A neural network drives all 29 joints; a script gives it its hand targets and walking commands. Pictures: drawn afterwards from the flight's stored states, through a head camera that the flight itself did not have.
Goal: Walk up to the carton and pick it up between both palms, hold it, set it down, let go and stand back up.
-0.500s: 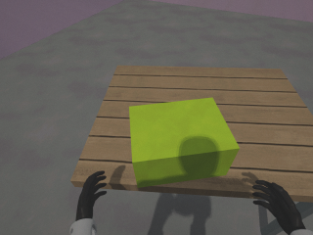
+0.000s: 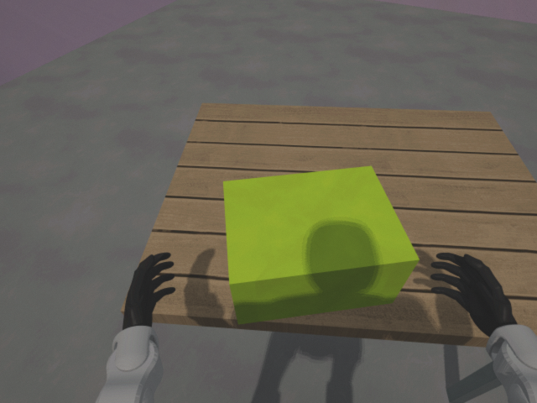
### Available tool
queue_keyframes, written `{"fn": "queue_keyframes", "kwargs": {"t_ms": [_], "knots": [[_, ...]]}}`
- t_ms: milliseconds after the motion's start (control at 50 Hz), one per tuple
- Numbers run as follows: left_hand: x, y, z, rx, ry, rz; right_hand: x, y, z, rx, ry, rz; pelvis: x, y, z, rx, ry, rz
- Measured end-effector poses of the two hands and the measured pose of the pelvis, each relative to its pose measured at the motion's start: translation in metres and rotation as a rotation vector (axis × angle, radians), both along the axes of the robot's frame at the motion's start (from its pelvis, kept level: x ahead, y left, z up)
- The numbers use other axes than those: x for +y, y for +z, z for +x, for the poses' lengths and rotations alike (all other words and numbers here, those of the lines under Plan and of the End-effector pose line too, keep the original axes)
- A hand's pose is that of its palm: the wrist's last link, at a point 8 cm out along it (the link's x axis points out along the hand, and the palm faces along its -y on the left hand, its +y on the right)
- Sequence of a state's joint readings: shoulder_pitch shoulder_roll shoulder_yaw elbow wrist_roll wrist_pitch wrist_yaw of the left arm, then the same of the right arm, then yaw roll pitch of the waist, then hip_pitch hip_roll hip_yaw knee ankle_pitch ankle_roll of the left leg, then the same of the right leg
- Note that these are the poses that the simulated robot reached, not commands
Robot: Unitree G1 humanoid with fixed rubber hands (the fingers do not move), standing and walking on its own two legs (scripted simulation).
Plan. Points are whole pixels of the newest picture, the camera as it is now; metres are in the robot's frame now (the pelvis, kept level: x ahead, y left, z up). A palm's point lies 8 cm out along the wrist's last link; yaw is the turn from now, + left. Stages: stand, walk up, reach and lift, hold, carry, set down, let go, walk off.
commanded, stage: reach and lift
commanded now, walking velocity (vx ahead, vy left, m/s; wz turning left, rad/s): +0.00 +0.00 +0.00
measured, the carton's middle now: (307, 242) +0.43 +0.00 -0.05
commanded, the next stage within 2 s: none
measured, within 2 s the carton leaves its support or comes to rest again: neither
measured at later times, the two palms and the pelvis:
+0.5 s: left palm (136, 275) +0.26 +0.24 +0.07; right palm (479, 252) +0.35 -0.24 +0.07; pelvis -0.01 -0.01 +0.00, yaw +0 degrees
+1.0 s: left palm (134, 229) +0.32 +0.26 +0.10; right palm (452, 192) +0.43 -0.21 +0.11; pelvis -0.01 -0.01 +0.00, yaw +2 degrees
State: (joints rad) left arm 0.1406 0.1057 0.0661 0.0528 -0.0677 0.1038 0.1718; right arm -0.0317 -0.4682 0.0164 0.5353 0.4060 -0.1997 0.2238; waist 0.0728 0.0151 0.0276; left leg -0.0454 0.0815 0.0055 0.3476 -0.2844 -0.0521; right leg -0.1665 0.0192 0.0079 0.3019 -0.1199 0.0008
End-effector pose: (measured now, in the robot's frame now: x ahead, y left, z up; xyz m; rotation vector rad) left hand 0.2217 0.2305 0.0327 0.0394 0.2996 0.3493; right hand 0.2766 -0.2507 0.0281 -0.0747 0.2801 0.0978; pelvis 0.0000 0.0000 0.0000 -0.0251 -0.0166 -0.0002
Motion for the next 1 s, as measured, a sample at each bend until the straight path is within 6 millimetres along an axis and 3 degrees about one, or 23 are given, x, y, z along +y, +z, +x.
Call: {"fn": "queue_keyframes", "kwargs": {"t_ms": [360, 860, 1000], "knots": [[0.007, 0.023, 0.031, -0.022, 0.003, -0.005, 0.001, 0.03, 0.048, -0.04, 0.022, -0.012, -0.004, 0.002, -0.001, 0.028, -0.004, 0.0], [0.022, 0.055, 0.084, -0.027, 0.011, -0.028, 0.026, 0.064, 0.128, -0.041, 0.05, 0.007, -0.011, 0.0, -0.011, 0.098, 0.026, 0.005], [0.027, 0.062, 0.099, -0.04, 0.014, -0.025, 0.042, 0.078, 0.151, -0.051, 0.072, 0.011, -0.012, -0.001, -0.01, 0.122, 0.033, 0.001]]}}
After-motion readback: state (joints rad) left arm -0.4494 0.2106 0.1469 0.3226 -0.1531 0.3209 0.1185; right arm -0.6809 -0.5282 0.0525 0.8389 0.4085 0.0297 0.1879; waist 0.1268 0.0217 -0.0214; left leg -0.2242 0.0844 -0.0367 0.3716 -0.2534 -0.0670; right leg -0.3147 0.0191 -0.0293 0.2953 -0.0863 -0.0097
